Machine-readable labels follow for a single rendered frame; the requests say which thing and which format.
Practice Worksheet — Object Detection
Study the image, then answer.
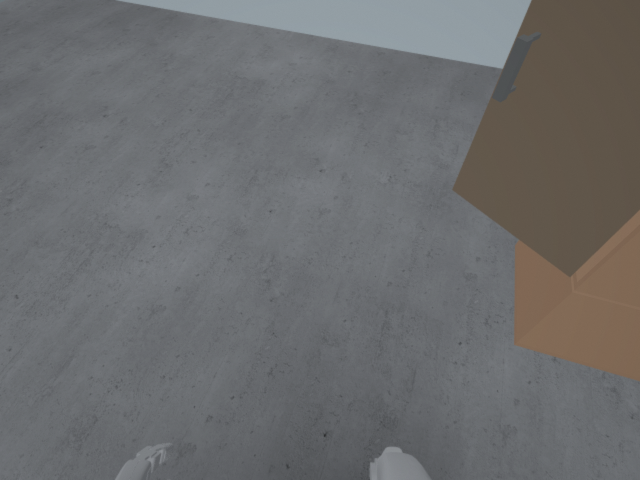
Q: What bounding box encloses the cupboard door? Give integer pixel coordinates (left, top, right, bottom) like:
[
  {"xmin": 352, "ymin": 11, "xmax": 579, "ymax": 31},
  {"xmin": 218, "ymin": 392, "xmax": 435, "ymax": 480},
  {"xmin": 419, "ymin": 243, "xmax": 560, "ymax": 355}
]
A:
[{"xmin": 452, "ymin": 0, "xmax": 640, "ymax": 277}]

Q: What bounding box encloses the right robot shin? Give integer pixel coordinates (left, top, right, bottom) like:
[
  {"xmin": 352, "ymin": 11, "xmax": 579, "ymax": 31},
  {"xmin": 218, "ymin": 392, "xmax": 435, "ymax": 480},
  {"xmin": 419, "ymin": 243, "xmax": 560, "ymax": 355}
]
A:
[{"xmin": 382, "ymin": 447, "xmax": 403, "ymax": 455}]

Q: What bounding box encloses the robot right thigh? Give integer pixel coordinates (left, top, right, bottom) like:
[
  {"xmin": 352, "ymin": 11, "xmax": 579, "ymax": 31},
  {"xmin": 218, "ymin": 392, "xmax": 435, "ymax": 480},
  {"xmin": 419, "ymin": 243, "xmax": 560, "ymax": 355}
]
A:
[{"xmin": 370, "ymin": 452, "xmax": 432, "ymax": 480}]

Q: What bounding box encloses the handle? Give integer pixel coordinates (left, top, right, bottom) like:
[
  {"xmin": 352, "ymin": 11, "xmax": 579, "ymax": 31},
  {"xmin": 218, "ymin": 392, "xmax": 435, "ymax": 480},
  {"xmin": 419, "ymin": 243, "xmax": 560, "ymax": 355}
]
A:
[{"xmin": 492, "ymin": 32, "xmax": 542, "ymax": 102}]

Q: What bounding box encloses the robot left hand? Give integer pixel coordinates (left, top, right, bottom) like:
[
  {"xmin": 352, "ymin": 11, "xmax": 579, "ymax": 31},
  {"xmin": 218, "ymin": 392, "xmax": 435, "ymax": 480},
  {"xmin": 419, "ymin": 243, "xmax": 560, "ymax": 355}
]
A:
[{"xmin": 115, "ymin": 443, "xmax": 174, "ymax": 480}]

